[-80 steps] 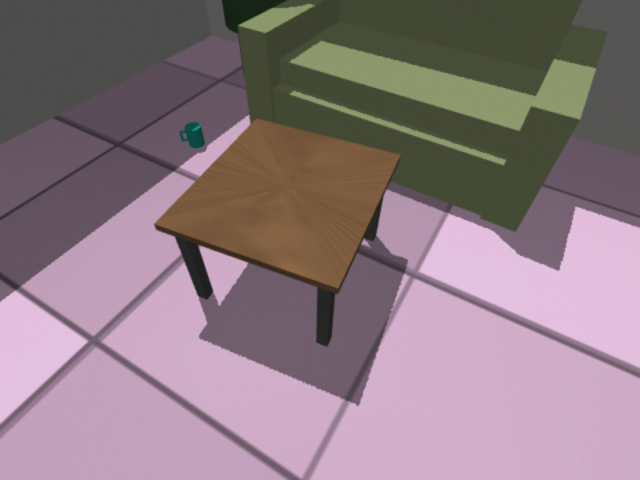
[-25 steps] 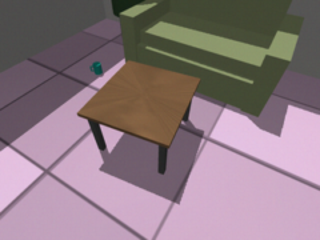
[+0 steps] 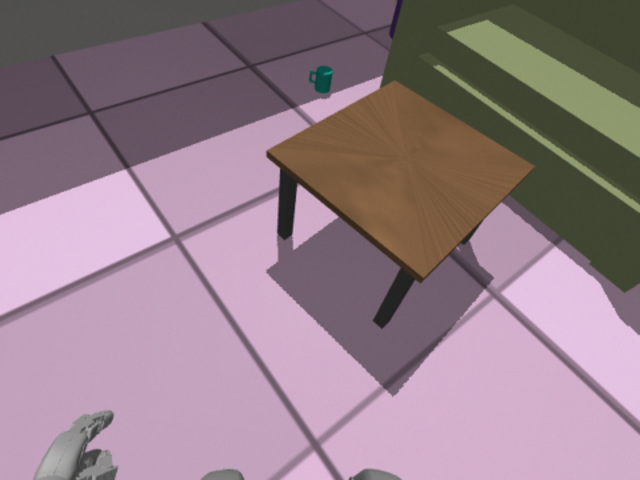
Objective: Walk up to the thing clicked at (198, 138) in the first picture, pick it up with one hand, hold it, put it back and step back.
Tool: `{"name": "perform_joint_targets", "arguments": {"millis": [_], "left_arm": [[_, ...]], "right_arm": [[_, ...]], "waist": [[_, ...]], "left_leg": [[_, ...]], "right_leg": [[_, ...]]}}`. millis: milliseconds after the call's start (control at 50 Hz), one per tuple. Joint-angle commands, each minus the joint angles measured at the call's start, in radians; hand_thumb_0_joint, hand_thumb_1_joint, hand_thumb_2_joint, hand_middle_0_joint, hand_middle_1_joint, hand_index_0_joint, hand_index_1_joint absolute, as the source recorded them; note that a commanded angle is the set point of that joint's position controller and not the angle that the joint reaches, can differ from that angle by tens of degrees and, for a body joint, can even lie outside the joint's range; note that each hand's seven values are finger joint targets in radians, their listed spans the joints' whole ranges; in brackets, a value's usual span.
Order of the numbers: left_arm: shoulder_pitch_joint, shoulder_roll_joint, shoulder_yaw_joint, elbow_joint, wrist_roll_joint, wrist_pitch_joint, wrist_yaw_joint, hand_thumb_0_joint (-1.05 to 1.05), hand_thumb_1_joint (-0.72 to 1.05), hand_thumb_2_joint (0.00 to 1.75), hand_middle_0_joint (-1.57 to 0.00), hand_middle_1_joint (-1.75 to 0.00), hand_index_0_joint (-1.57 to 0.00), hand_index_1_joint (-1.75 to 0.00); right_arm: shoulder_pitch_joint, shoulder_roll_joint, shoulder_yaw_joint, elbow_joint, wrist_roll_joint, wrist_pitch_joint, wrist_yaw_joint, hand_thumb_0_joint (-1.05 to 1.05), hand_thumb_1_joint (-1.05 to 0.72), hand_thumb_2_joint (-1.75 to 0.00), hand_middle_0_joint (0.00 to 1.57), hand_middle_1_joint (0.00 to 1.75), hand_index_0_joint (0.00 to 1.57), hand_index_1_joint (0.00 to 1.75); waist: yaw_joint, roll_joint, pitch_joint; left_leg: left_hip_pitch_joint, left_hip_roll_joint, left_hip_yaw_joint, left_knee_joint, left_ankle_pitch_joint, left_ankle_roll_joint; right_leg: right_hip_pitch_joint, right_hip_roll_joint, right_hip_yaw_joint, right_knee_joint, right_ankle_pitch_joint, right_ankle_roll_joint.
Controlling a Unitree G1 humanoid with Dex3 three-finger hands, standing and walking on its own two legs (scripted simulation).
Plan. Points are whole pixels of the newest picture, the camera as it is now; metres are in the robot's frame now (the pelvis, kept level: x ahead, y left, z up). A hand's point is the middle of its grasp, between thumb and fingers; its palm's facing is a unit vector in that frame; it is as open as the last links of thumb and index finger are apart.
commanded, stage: walk up
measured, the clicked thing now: (320, 78) +1.99 -0.11 -0.69
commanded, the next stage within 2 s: stand in 1.88 s
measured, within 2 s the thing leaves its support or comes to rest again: neither
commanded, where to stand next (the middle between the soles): +0.07 -0.02 m, yaw +43 degrees
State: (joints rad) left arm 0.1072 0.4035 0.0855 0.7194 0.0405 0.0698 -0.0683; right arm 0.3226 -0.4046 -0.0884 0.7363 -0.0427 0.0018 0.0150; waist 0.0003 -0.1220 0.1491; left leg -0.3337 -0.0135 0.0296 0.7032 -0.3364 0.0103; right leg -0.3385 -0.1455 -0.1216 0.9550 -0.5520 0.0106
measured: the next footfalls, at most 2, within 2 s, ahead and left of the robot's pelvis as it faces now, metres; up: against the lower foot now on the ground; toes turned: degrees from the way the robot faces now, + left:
right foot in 0.30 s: +0.09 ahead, -0.17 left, +0.00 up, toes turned +15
left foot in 0.64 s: -0.03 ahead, +0.09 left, +0.00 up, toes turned +29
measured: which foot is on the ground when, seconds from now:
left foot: down 0.00-0.30, up 0.32-0.62, down 0.64-0.98, up 1.00-1.00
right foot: up 0.00-0.28, down 0.30-0.66, up 0.68-0.94, down 0.96-1.00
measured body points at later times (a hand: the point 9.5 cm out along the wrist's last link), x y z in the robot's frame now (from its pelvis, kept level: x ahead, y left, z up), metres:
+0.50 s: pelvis -0.02 -0.06 +0.01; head +0.02 -0.07 +0.46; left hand -0.07 +0.27 -0.07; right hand +0.22 -0.32 -0.09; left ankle -0.05 +0.08 -0.65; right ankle +0.05 -0.17 -0.71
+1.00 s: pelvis -0.01 -0.06 +0.00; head +0.01 -0.04 +0.44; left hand -0.18 +0.22 -0.12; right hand +0.26 -0.25 -0.11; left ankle -0.06 +0.07 -0.71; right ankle +0.09 -0.15 -0.71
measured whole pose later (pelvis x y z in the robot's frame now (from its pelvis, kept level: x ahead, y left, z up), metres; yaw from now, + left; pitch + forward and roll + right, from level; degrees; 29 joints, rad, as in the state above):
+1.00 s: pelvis -0.01 -0.06 +0.00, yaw +39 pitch -3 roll -1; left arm 0.30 0.40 0.06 0.83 0.03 0.00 -0.02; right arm 0.26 -0.42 -0.03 0.79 0.00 0.00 -0.01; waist 0.03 0.02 0.10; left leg -0.40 -0.05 -0.17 0.83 -0.38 0.00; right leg -0.35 -0.03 -0.06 0.75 -0.36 0.00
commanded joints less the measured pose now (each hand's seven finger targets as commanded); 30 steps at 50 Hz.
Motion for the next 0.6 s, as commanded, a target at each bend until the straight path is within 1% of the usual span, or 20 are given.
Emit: {"name": "perform_joint_targets", "arguments": {"millis": [0,20,40,80,140,160,200,240,260,280,300,320,340,360,380,420,460,500,540,580], "left_arm": [[0.053,0.182,0.033,-0.110,-0.028,-0.018,0.022,0.00,0.90,0.90,-0.20,-0.30,-0.20,-0.30],[0.069,0.183,0.037,-0.095,-0.031,-0.019,0.021,0.00,0.90,0.90,-0.20,-0.30,-0.20,-0.30],[0.052,0.190,0.043,-0.096,-0.025,-0.023,0.022,0.00,0.90,0.90,-0.20,-0.30,-0.20,-0.30],[0.032,0.177,0.045,-0.110,-0.018,-0.025,0.024,0.00,0.90,0.90,-0.20,-0.30,-0.20,-0.30],[0.047,0.162,0.043,-0.119,-0.023,-0.037,0.035,0.00,0.90,0.90,-0.20,-0.30,-0.20,-0.30],[0.052,0.162,0.043,-0.118,-0.025,-0.042,0.037,0.00,0.90,0.90,-0.20,-0.30,-0.20,-0.30],[0.095,0.150,0.043,-0.110,-0.029,-0.051,0.043,0.00,0.90,0.90,-0.20,-0.30,-0.20,-0.30],[0.205,0.152,0.049,-0.074,-0.028,-0.072,0.052,0.00,0.90,0.90,-0.20,-0.30,-0.20,-0.30],[0.251,0.220,0.069,-0.070,-0.015,-0.081,0.061,0.00,0.90,0.90,-0.20,-0.30,-0.20,-0.30],[0.216,0.329,0.085,-0.091,-0.001,-0.092,0.066,0.00,0.90,0.90,-0.20,-0.30,-0.20,-0.30],[0.096,0.379,0.090,-0.110,-0.003,-0.087,0.062,0.00,0.90,0.90,-0.20,-0.30,-0.20,-0.30],[0.066,0.338,0.084,-0.117,-0.015,-0.093,0.063,0.00,0.90,0.90,-0.20,-0.30,-0.20,-0.30],[0.065,0.282,0.069,-0.101,-0.017,-0.098,0.068,0.00,0.90,0.90,-0.20,-0.30,-0.20,-0.30],[0.048,0.273,0.066,-0.086,-0.010,-0.104,0.072,0.00,0.90,0.90,-0.20,-0.30,-0.20,-0.30],[0.069,0.283,0.073,-0.070,-0.005,-0.107,0.074,0.00,0.90,0.90,-0.20,-0.30,-0.20,-0.30],[0.112,0.281,0.079,-0.064,-0.004,-0.111,0.070,0.00,0.90,0.90,-0.20,-0.30,-0.20,-0.30],[0.153,0.291,0.080,-0.063,0.002,-0.115,0.066,0.00,0.90,0.90,-0.20,-0.30,-0.20,-0.30],[0.177,0.309,0.083,-0.066,0.005,-0.116,0.058,0.00,0.90,0.90,-0.20,-0.30,-0.20,-0.30],[0.163,0.319,0.080,-0.073,0.001,-0.109,0.050,0.00,0.90,0.90,-0.20,-0.30,-0.20,-0.30],[0.126,0.311,0.069,-0.081,-0.010,-0.095,0.044,0.00,0.90,0.90,-0.20,-0.30,-0.20,-0.30]], "right_arm": [[0.025,-0.335,-0.086,-0.117,0.005,-0.048,-0.060,0.00,-0.90,-0.90,0.20,0.30,0.20,0.30],[0.019,-0.295,-0.074,-0.127,0.000,-0.051,-0.068,0.00,-0.90,-0.90,0.20,0.30,0.20,0.30],[0.046,-0.281,-0.070,-0.125,0.016,-0.050,-0.071,0.00,-0.90,-0.90,0.20,0.30,0.20,0.30],[0.094,-0.275,-0.067,-0.126,0.015,-0.052,-0.070,0.00,-0.90,-0.90,0.20,0.30,0.20,0.30],[0.104,-0.289,-0.069,-0.150,0.005,-0.050,-0.068,0.00,-0.90,-0.90,0.20,0.30,0.20,0.30],[0.095,-0.289,-0.069,-0.161,0.005,-0.048,-0.065,0.00,-0.90,-0.90,0.20,0.30,0.20,0.30],[0.043,-0.293,-0.066,-0.185,0.001,-0.038,-0.060,0.00,-0.90,-0.90,0.20,0.30,0.20,0.30],[-0.035,-0.265,-0.054,-0.211,0.012,-0.022,-0.052,0.00,-0.90,-0.90,0.20,0.30,0.20,0.30],[-0.051,-0.192,-0.032,-0.225,0.018,-0.017,-0.054,0.00,-0.90,-0.90,0.20,0.30,0.20,0.30],[-0.015,-0.136,-0.018,-0.225,0.025,-0.011,-0.058,0.00,-0.90,-0.90,0.20,0.30,0.20,0.30],[0.011,-0.206,-0.040,-0.202,0.013,-0.001,-0.072,0.00,-0.90,-0.90,0.20,0.30,0.20,0.30],[-0.007,-0.254,-0.053,-0.178,0.008,0.002,-0.063,0.00,-0.90,-0.90,0.20,0.30,0.20,0.30],[-0.015,-0.260,-0.062,-0.150,0.013,0.002,-0.045,0.00,-0.90,-0.90,0.20,0.30,0.20,0.30],[0.014,-0.247,-0.062,-0.132,0.020,0.001,-0.027,0.00,-0.90,-0.90,0.20,0.30,0.20,0.30],[0.032,-0.231,-0.057,-0.125,0.018,0.001,-0.012,0.00,-0.90,-0.90,0.20,0.30,0.20,0.30],[0.028,-0.221,-0.057,-0.101,0.012,0.002,0.006,0.00,-0.90,-0.90,0.20,0.30,0.20,0.30],[-0.038,-0.216,-0.053,-0.103,0.017,0.001,0.016,0.00,-0.90,-0.90,0.20,0.30,0.20,0.30],[-0.086,-0.208,-0.047,-0.098,0.022,-0.005,0.020,0.00,-0.90,-0.90,0.20,0.30,0.20,0.30],[-0.070,-0.194,-0.041,-0.079,0.030,-0.016,0.016,0.00,-0.90,-0.90,0.20,0.30,0.20,0.30],[0.005,-0.190,-0.044,-0.037,0.037,-0.028,0.007,0.00,-0.90,-0.90,0.20,0.30,0.20,0.30]], "waist": [[0.011,0.281,-0.172],[0.016,0.270,-0.182],[-0.002,0.292,-0.174],[-0.018,0.273,-0.178],[-0.018,0.273,-0.194],[-0.017,0.268,-0.208],[0.003,0.306,-0.213],[0.072,0.265,-0.244],[0.104,0.102,-0.243],[0.069,-0.145,-0.182],[0.029,-0.147,-0.175],[0.017,-0.014,-0.098],[0.007,0.062,-0.051],[-0.008,0.021,-0.044],[0.001,-0.060,-0.059],[0.027,-0.083,-0.072],[0.058,-0.094,-0.075],[0.077,-0.107,-0.079],[0.066,-0.119,-0.117],[0.012,-0.077,-0.156]], "left_leg": [[0.177,0.288,-0.508,-0.298,0.216,0.252],[0.155,0.231,-0.431,-0.251,0.252,0.213],[0.157,0.221,-0.419,-0.230,0.368,0.202],[0.147,0.221,-0.439,-0.194,0.527,0.218],[0.112,0.217,-0.470,-0.148,0.645,0.234],[0.091,0.196,-0.464,-0.132,0.659,0.225],[0.008,0.166,-0.488,-0.121,0.582,0.209],[-0.085,0.089,-0.425,-0.007,0.512,0.137],[-0.194,-0.001,-0.326,0.139,0.302,0.074],[-0.391,-0.153,-0.178,0.305,-0.212,0.007],[-0.372,-0.058,-0.180,0.511,-0.309,0.000],[-0.319,-0.033,-0.215,0.567,-0.253,-0.013],[-0.300,-0.011,-0.199,0.551,-0.167,-0.020],[-0.290,-0.003,-0.167,0.539,-0.094,-0.021],[-0.295,0.007,-0.144,0.511,-0.061,-0.018],[-0.281,0.013,-0.104,0.412,-0.057,-0.024],[-0.276,0.012,-0.070,0.297,-0.086,-0.027],[-0.209,0.014,-0.031,0.184,-0.136,-0.025],[-0.111,-0.009,0.008,0.082,-0.152,-0.019],[0.080,-0.026,0.034,-0.093,-0.023,-0.005]], "right_leg": [[-0.259,0.045,0.226,0.227,0.017,-0.019],[-0.219,0.050,0.215,0.171,0.047,-0.025],[-0.209,0.066,0.187,0.131,0.054,-0.023],[-0.173,0.090,0.162,0.081,0.018,-0.018],[-0.130,0.119,0.138,0.009,0.022,-0.032],[-0.101,0.130,0.138,-0.019,0.029,-0.039],[-0.019,0.158,0.123,-0.098,0.053,-0.051],[0.166,0.169,0.109,-0.371,0.215,-0.075],[0.245,0.034,0.276,-0.516,0.197,-0.099],[0.265,-0.263,0.648,-0.633,0.274,-0.159],[0.133,-0.430,0.791,-0.693,0.250,-0.317],[0.037,-0.390,0.725,-0.696,0.219,-0.337],[0.021,-0.285,0.529,-0.644,0.232,-0.281],[0.034,-0.193,0.396,-0.606,0.239,-0.238],[0.069,-0.157,0.332,-0.583,0.248,-0.218],[0.123,-0.141,0.266,-0.584,0.194,-0.209],[0.169,-0.153,0.245,-0.590,0.147,-0.213],[0.151,-0.180,0.224,-0.579,0.187,-0.225],[0.138,-0.189,0.182,-0.529,0.279,-0.218],[0.043,-0.197,0.129,-0.427,0.319,-0.186]]}}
